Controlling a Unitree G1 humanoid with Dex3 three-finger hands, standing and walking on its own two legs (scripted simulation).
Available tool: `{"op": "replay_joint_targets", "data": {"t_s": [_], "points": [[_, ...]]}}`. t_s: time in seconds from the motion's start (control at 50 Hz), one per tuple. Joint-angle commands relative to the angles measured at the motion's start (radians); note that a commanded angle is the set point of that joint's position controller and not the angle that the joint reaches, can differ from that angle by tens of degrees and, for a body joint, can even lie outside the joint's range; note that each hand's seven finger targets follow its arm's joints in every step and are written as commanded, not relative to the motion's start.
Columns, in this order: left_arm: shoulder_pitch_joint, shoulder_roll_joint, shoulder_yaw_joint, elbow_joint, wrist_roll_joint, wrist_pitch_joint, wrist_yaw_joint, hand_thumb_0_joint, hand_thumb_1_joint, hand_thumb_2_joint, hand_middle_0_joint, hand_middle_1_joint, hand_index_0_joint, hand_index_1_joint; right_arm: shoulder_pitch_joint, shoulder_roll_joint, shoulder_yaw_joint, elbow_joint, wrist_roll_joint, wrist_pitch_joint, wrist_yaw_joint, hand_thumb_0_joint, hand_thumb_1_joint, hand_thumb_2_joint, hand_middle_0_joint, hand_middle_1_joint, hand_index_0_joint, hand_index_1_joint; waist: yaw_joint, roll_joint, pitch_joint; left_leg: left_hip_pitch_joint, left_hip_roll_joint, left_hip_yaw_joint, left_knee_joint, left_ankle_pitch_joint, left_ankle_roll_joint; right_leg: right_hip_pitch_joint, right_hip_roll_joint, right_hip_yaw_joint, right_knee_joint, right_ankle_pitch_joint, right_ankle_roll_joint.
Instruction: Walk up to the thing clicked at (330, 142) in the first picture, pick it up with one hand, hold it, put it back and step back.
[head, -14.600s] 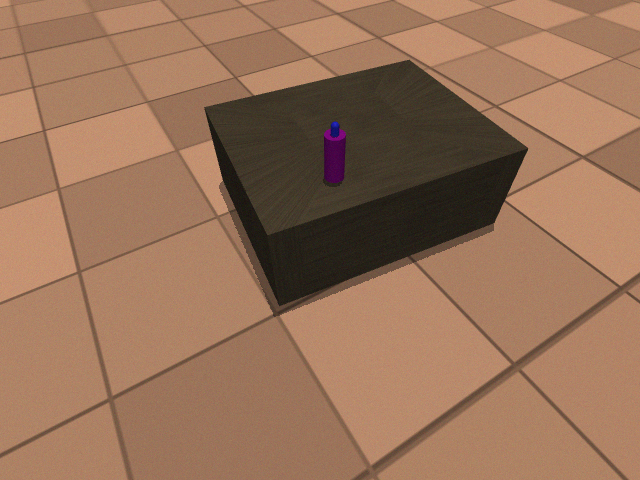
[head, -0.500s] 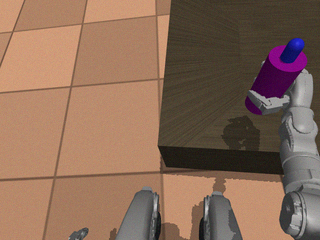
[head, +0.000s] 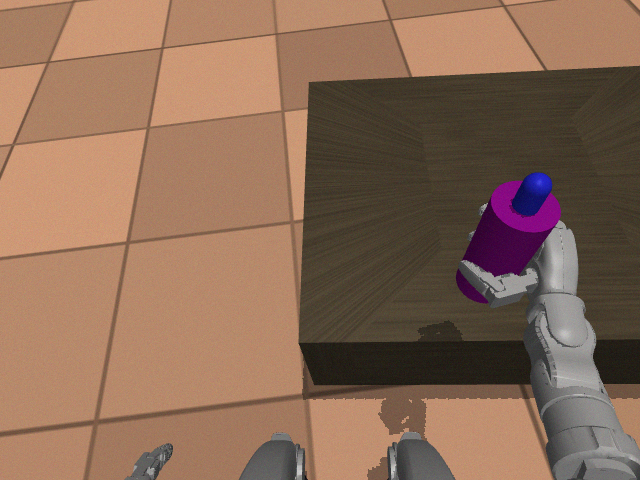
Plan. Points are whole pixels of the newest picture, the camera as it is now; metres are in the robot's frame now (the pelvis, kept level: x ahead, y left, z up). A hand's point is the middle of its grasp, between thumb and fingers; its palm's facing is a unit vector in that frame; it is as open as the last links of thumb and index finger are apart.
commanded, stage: lift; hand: right
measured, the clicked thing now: (505, 238) +0.39 -0.18 +0.05
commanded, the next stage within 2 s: hold in 0.70 s
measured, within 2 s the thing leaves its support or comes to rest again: neither
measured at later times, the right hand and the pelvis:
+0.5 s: hand (504, 254) +0.36 -0.17 +0.06, palm faces +0.13 +0.99 -0.01, open 9.5 cm; pelvis +0.01 +0.00 +0.03, yaw +0 degrees
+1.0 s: hand (515, 256) +0.35 -0.18 +0.08, palm faces +0.13 +0.99 -0.01, open 9.5 cm; pelvis +0.02 +0.00 +0.04, yaw +0 degrees
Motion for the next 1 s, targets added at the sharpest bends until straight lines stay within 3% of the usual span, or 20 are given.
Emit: {"op": "replay_joint_targets", "data": {"t_s": [0.0,0.14,0.22,0.26,0.4,0.42,0.44,0.48,0.58,0.6,0.8,0.82,0.88,0.9,0.94,0.98], "points": [[0.062,0.148,0.051,-0.080,-0.005,-0.029,0.019,0.000,0.889,0.908,-0.182,-0.290,-0.178,-0.294,-0.402,-0.172,-0.039,-0.362,0.036,-0.124,-0.002,0.000,-0.190,-1.343,1.308,1.467,1.350,1.468,0.014,-0.070,-0.441,0.253,-0.027,-0.005,-0.158,0.305,0.037,0.348,0.016,0.009,-0.203,0.304,-0.003],[0.032,0.131,0.041,-0.091,-0.009,-0.033,0.025,0.000,0.896,0.900,-0.182,-0.292,-0.181,-0.293,-0.320,-0.145,-0.020,-0.378,0.042,-0.119,-0.002,0.000,-0.211,-1.318,1.280,1.432,1.321,1.432,-0.001,-0.053,-0.371,0.318,-0.023,-0.014,-0.213,0.305,0.033,0.358,0.020,-0.005,-0.247,0.286,-0.007],[0.030,0.132,0.041,-0.094,-0.012,-0.033,0.026,0.000,0.894,0.901,-0.184,-0.294,-0.182,-0.295,-0.254,-0.124,-0.014,-0.367,0.044,-0.113,0.000,0.000,-0.210,-1.333,1.298,1.452,1.339,1.452,-0.005,-0.051,-0.361,0.329,-0.025,-0.008,-0.223,0.333,0.034,0.406,0.014,-0.001,-0.270,0.335,-0.001],[0.039,0.130,0.040,-0.088,-0.011,-0.030,0.028,0.000,0.897,0.899,-0.185,-0.295,-0.184,-0.295,-0.273,-0.141,-0.020,-0.399,0.042,-0.113,-0.001,0.000,-0.198,-1.326,1.288,1.444,1.329,1.444,-0.011,-0.063,-0.365,0.350,-0.021,-0.015,-0.234,0.351,0.033,0.415,0.017,-0.006,-0.273,0.350,-0.002],[0.011,0.120,0.034,-0.100,-0.013,-0.032,0.029,0.000,0.897,0.895,-0.186,-0.296,-0.186,-0.295,-0.247,-0.120,-0.005,-0.424,0.051,-0.114,-0.003,0.000,-0.219,-1.338,1.301,1.456,1.342,1.456,-0.015,-0.054,-0.313,0.366,-0.023,-0.011,-0.268,0.309,0.032,0.430,0.013,-0.004,-0.315,0.310,-0.001],[0.011,0.121,0.036,-0.100,-0.013,-0.034,0.031,0.000,0.895,0.896,-0.186,-0.296,-0.186,-0.296,-0.220,-0.128,-0.019,-0.423,0.049,-0.111,-0.006,0.000,-0.211,-1.328,1.285,1.441,1.326,1.441,-0.025,-0.048,-0.317,0.385,-0.021,-0.016,-0.274,0.318,0.031,0.432,0.017,-0.009,-0.317,0.309,-0.004],[0.022,0.121,0.041,-0.099,-0.012,-0.034,0.033,0.000,0.899,0.898,-0.186,-0.297,-0.186,-0.297,-0.216,-0.115,-0.007,-0.426,0.050,-0.110,-0.003,0.000,-0.196,-1.326,1.281,1.440,1.323,1.440,-0.013,-0.018,-0.343,0.402,-0.019,-0.016,-0.274,0.349,0.028,0.442,0.017,-0.010,-0.309,0.336,-0.008],[0.004,0.112,0.029,-0.105,-0.014,-0.035,0.031,0.000,0.892,0.898,-0.189,-0.297,-0.187,-0.298,-0.210,-0.119,-0.006,-0.445,0.052,-0.110,-0.005,0.000,-0.195,-1.324,1.277,1.436,1.319,1.436,-0.027,-0.050,-0.325,0.405,-0.018,-0.019,-0.278,0.339,0.031,0.449,0.018,-0.012,-0.321,0.333,-0.005],[0.008,0.115,0.033,-0.104,-0.015,-0.035,0.035,0.000,0.897,0.896,-0.190,-0.301,-0.191,-0.299,-0.209,-0.108,0.013,-0.482,0.051,-0.105,-0.008,0.000,-0.219,-1.342,1.292,1.452,1.333,1.452,-0.025,-0.058,-0.329,0.414,-0.018,-0.012,-0.289,0.357,0.031,0.487,0.014,-0.007,-0.337,0.366,0.001],[0.015,0.125,0.042,-0.094,-0.015,-0.034,0.037,0.000,0.893,0.900,-0.188,-0.300,-0.189,-0.300,-0.172,-0.105,0.005,-0.435,0.049,-0.096,-0.010,0.000,-0.223,-1.355,1.297,1.463,1.341,1.463,-0.023,-0.036,-0.321,0.417,-0.019,-0.011,-0.290,0.368,0.029,0.488,0.014,-0.006,-0.336,0.380,0.000],[-0.015,0.115,0.033,-0.105,-0.017,-0.037,0.040,0.000,0.897,0.905,-0.194,-0.303,-0.192,-0.304,-0.201,-0.102,0.021,-0.484,0.054,-0.084,-0.009,0.000,-0.226,-1.315,1.293,1.431,1.328,1.431,-0.028,-0.048,-0.272,0.436,-0.019,-0.009,-0.332,0.311,0.030,0.499,0.014,-0.007,-0.386,0.312,-0.001],[-0.012,0.124,0.040,-0.101,-0.016,-0.038,0.040,0.000,0.892,0.906,-0.195,-0.304,-0.193,-0.306,-0.151,-0.095,0.015,-0.440,0.053,-0.078,-0.010,0.000,-0.209,-1.302,1.277,1.416,1.312,1.416,-0.030,-0.035,-0.260,0.442,-0.017,-0.012,-0.339,0.314,0.028,0.494,0.017,-0.011,-0.384,0.311,-0.003],[-0.006,0.114,0.035,-0.099,-0.015,-0.039,0.039,0.000,0.891,0.908,-0.196,-0.306,-0.194,-0.307,-0.163,-0.099,0.015,-0.475,0.053,-0.081,-0.012,0.000,-0.190,-1.295,1.269,1.410,1.304,1.410,-0.030,-0.028,-0.294,0.467,-0.013,-0.015,-0.333,0.380,0.026,0.519,0.018,-0.013,-0.372,0.381,-0.005],[-0.006,0.125,0.044,-0.101,-0.015,-0.040,0.041,0.000,0.890,0.909,-0.196,-0.306,-0.194,-0.308,-0.147,-0.085,0.028,-0.464,0.052,-0.075,-0.011,0.000,-0.206,-1.295,1.271,1.409,1.306,1.409,-0.025,-0.026,-0.295,0.465,-0.014,-0.013,-0.334,0.385,0.025,0.527,0.017,-0.012,-0.374,0.388,-0.004],[-0.019,0.099,0.022,-0.112,-0.016,-0.040,0.039,0.000,0.891,0.907,-0.197,-0.307,-0.196,-0.308,-0.207,-0.095,0.031,-0.529,0.053,-0.083,-0.016,0.000,-0.196,-1.309,1.281,1.424,1.317,1.425,-0.031,-0.059,-0.280,0.457,-0.015,-0.013,-0.336,0.370,0.030,0.532,0.014,-0.011,-0.387,0.382,0.000],[-0.009,0.111,0.033,-0.097,-0.015,-0.037,0.041,0.000,0.894,0.909,-0.197,-0.308,-0.196,-0.309,-0.162,-0.095,0.021,-0.474,0.048,-0.078,-0.017,0.000,-0.202,-1.303,1.272,1.414,1.308,1.414,-0.029,-0.034,-0.276,0.457,-0.017,-0.010,-0.339,0.370,0.029,0.536,0.013,-0.008,-0.388,0.387,0.001]]}}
